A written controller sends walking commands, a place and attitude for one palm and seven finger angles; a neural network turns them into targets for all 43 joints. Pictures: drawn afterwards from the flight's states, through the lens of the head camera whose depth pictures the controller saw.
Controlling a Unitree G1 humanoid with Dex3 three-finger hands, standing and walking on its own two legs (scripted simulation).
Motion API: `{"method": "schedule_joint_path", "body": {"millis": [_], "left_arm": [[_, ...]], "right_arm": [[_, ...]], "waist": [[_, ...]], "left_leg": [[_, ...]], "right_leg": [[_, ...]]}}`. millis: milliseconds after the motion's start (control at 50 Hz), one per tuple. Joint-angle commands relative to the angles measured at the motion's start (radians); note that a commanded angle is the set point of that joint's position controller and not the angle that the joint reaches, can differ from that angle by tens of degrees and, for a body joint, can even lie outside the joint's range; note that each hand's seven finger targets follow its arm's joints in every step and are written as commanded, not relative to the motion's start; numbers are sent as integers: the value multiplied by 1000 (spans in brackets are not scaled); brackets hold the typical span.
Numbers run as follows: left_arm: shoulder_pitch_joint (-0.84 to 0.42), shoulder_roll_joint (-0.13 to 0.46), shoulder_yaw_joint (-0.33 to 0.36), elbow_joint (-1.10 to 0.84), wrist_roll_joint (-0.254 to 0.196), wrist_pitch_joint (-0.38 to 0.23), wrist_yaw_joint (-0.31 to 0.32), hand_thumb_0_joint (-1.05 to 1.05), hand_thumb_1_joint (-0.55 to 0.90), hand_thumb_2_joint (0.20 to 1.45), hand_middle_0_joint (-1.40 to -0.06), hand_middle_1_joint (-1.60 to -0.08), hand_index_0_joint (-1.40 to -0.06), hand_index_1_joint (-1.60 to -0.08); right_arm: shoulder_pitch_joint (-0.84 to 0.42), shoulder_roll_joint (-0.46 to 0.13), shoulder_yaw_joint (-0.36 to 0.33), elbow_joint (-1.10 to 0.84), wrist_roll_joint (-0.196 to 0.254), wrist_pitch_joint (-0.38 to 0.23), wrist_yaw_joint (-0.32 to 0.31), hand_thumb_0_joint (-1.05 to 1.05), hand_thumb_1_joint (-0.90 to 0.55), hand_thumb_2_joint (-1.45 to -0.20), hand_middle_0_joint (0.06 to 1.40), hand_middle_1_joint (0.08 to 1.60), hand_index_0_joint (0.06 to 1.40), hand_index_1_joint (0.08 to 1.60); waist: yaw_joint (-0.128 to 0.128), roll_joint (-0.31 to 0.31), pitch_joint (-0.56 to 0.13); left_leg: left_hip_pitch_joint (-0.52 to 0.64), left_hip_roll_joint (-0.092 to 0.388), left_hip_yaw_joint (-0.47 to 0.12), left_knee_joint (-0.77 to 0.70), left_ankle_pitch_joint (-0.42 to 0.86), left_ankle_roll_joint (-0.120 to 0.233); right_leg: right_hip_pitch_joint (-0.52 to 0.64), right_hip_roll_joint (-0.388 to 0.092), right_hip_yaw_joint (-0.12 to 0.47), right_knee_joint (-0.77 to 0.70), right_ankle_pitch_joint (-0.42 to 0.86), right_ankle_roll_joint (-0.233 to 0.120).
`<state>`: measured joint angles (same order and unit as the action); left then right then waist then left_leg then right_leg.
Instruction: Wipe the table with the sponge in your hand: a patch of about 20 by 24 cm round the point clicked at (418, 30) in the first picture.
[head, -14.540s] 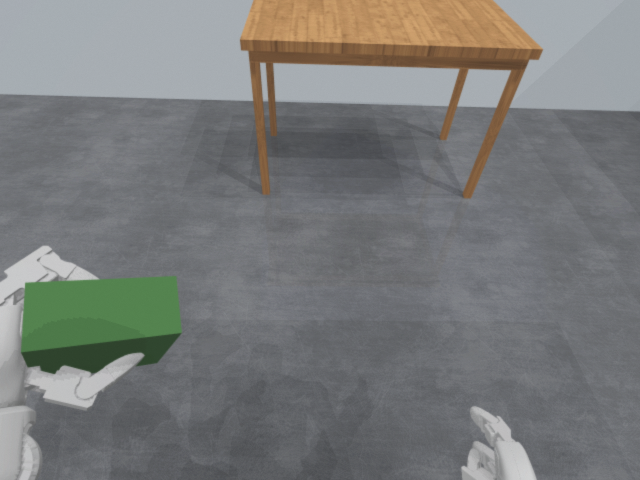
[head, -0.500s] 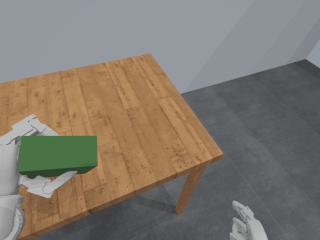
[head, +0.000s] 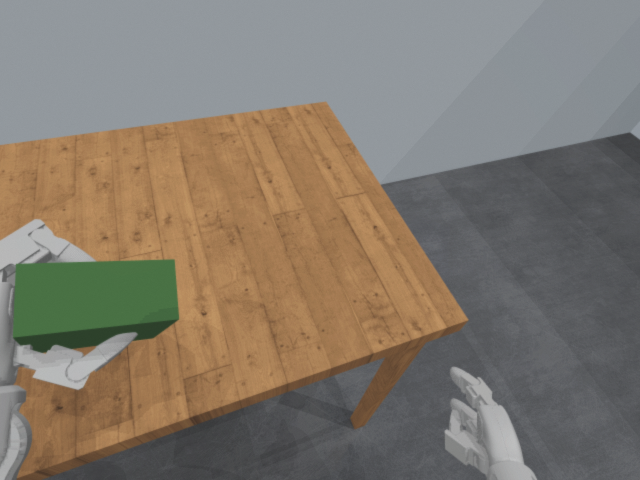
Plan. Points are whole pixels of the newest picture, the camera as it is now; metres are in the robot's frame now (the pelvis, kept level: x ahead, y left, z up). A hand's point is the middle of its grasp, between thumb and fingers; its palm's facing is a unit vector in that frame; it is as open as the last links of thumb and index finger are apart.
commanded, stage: look again from close up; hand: left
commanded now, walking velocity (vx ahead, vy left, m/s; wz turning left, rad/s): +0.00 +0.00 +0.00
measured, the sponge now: (120, 307) +0.24 +0.22 +0.13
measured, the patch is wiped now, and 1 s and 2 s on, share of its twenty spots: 0.00 0.00 0.00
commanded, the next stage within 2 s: shuffle to correct the standing spot in 0.26 s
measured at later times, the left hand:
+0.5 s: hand (100, 319) +0.21 +0.22 +0.16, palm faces +0.35 -0.87 -0.36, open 9.3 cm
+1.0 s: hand (80, 385) +0.16 +0.21 +0.16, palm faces +0.33 -0.85 -0.41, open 9.3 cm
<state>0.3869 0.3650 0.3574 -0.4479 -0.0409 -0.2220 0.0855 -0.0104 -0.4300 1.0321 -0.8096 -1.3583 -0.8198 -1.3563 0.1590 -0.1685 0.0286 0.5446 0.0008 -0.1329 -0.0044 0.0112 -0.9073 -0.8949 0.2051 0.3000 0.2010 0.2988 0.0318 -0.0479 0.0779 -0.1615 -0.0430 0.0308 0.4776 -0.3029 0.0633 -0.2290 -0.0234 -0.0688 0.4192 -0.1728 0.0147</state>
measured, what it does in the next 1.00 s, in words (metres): shifts its weight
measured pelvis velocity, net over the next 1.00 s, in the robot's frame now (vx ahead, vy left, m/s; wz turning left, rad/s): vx -0.06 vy -0.03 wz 0.00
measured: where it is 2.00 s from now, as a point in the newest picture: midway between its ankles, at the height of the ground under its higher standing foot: outside the picture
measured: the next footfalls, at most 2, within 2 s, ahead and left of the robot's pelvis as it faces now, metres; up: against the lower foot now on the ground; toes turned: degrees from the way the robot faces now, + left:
right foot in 1.12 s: -0.01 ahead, -0.15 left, +0.00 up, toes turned +1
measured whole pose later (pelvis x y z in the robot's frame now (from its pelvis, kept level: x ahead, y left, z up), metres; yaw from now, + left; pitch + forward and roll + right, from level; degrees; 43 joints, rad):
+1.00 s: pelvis -0.06 -0.03 -0.01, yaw +0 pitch +1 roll -1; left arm 0.48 0.41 0.39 -0.59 -0.05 -0.27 0.11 -0.01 -0.43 1.04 -0.81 -1.36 -0.82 -1.36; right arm 0.20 -0.20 0.00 0.60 0.00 -0.13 -0.05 0.01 -0.91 -0.89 0.20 0.30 0.20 0.30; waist 0.01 -0.05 0.09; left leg -0.34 -0.01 0.03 0.56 -0.23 0.04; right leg -0.41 0.00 -0.08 0.52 -0.23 -0.02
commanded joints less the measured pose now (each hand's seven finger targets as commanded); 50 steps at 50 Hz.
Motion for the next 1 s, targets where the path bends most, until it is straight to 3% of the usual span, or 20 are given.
{"method": "schedule_joint_path", "body": {"millis": [0,140,160,240,260,340,360,440,460,540,560,660,740,800,840,860,900,940,960,980], "left_arm": [[-95,160,88,-315,-10,-76,27,0,100,1300,-1200,-1600,-1200,-1600],[-39,156,106,-230,-9,-64,40,0,100,1300,-1200,-1600,-1200,-1600],[-36,126,77,-199,-13,-63,34,0,100,1300,-1200,-1600,-1200,-1600],[-50,160,104,-209,-7,-61,38,0,100,1300,-1200,-1600,-1200,-1600],[-47,124,68,-195,-12,-64,32,0,100,1300,-1200,-1600,-1200,-1600],[-56,170,99,-256,-6,-66,39,0,100,1300,-1200,-1600,-1200,-1600],[-53,148,80,-249,-12,-68,36,0,100,1300,-1200,-1600,-1200,-1600],[-38,194,131,-284,-11,-77,45,0,100,1300,-1200,-1600,-1200,-1600],[-26,158,101,-263,-18,-80,39,0,100,1300,-1200,-1600,-1200,-1600],[9,182,140,-260,-19,-86,40,0,100,1300,-1200,-1600,-1200,-1600],[20,147,109,-242,-27,-86,34,0,100,1300,-1200,-1600,-1200,-1600],[16,157,118,-266,-26,-102,30,0,100,1300,-1200,-1600,-1200,-1600],[13,192,147,-328,-23,-123,34,0,100,1300,-1200,-1600,-1200,-1600],[18,203,152,-357,-25,-137,40,0,100,1300,-1200,-1600,-1200,-1600],[67,217,174,-325,-25,-121,52,0,100,1300,-1200,-1600,-1200,-1600],[74,190,148,-322,-28,-109,53,0,100,1300,-1200,-1600,-1200,-1600],[55,220,177,-359,-27,-100,60,0,100,1300,-1200,-1600,-1200,-1600],[70,218,178,-354,-17,-94,65,0,100,1300,-1200,-1600,-1200,-1600],[54,197,164,-340,-11,-87,64,0,100,1300,-1200,-1600,-1200,-1600],[23,190,158,-327,-2,-75,60,0,100,1300,-1200,-1600,-1200,-1600]], "right_arm": [[-39,-156,-66,-144,5,-53,-15,0,-900,-900,200,300,200,300],[-40,-157,-65,-125,10,-55,-24,0,-900,-900,200,300,200,300],[-27,-159,-60,-124,3,-47,-24,0,-900,-900,200,300,200,300],[-42,-159,-65,-124,12,-51,-31,0,-900,-900,200,300,200,300],[-31,-162,-61,-124,6,-48,-30,0,-900,-900,200,300,200,300],[-48,-163,-66,-124,12,-61,-32,0,-900,-900,200,300,200,300],[-40,-160,-59,-128,6,-59,-33,0,-900,-900,200,300,200,300],[-51,-161,-70,-128,14,-73,-35,0,-900,-900,200,300,200,300],[-36,-160,-64,-130,7,-66,-33,0,-900,-900,200,300,200,300],[-45,-157,-75,-127,12,-66,-31,0,-900,-900,200,300,200,300],[-31,-157,-70,-131,7,-60,-29,0,-900,-900,200,300,200,300],[-38,-158,-74,-130,0,-56,-30,0,-900,-900,200,300,200,300],[-30,-154,-84,-123,5,-67,-33,0,-900,-900,200,300,200,300],[5,-150,-90,-108,-1,-66,-33,0,-900,-900,200,300,200,300],[-11,-143,-87,-84,5,-58,-41,0,-900,-900,200,300,200,300],[0,-142,-78,-89,1,-48,-43,0,-900,-900,200,300,200,300],[-9,-155,-74,-95,3,-53,-53,0,-900,-900,200,300,200,300],[-44,-165,-66,-109,9,-59,-64,0,-900,-900,200,300,200,300],[-41,-159,-62,-118,17,-59,-63,0,-900,-900,200,300,200,300],[-35,-155,-72,-130,26,-60,-58,0,-900,-900,200,300,200,300]], "waist": [[-9,176,-196],[-12,119,-174],[-11,102,-157],[-12,100,-152],[-12,88,-146],[-11,108,-162],[-10,94,-151],[-4,136,-165],[-3,129,-162],[1,117,-197],[1,101,-198],[3,93,-193],[-7,36,-206],[-17,-41,-230],[-19,-59,-240],[-21,-75,-255],[-20,20,-242],[-11,213,-199],[-9,280,-191],[-5,252,-152]], "left_leg": [[-103,120,-101,-116,353,-103],[-103,111,-101,-131,252,-92],[-127,113,-106,-145,227,-86],[-127,112,-103,-149,176,-72],[-141,109,-106,-155,161,-65],[-124,107,-106,-147,147,-59],[-145,106,-110,-157,150,-58],[-135,124,-109,-129,250,-69],[-149,128,-110,-134,270,-68],[-130,153,-104,-95,334,-69],[-149,155,-110,-100,318,-65],[-219,170,-116,-68,208,-45],[-166,108,-79,42,78,-52],[-81,45,-46,180,-42,-55],[-1,43,-40,210,-71,-54],[4,50,-36,159,-69,-48],[-18,78,-68,20,-96,-38],[-167,185,-202,-182,-202,1],[-329,264,-296,-285,-308,34],[-418,290,-293,-299,-334,45]], "right_leg": [[232,-34,56,26,247,-40],[200,-40,81,-11,203,-41],[199,-38,69,-23,170,-38],[193,-43,85,-36,140,-36],[194,-42,75,-46,111,-35],[194,-45,93,-45,111,-36],[203,-41,81,-49,108,-32],[197,-41,91,-2,220,-33],[203,-38,79,2,225,-31],[188,-48,95,38,293,-36],[190,-48,90,36,270,-36],[149,-69,126,53,230,-49],[10,-137,216,-32,141,-91],[-127,-235,263,-158,-61,-127],[-217,-271,277,-210,-219,-139],[-192,-257,240,-194,-279,-125],[-163,-177,171,-122,-342,-80],[-61,-54,106,48,-356,-29],[82,-4,69,215,-268,-13],[149,14,66,301,-206,-10]]}}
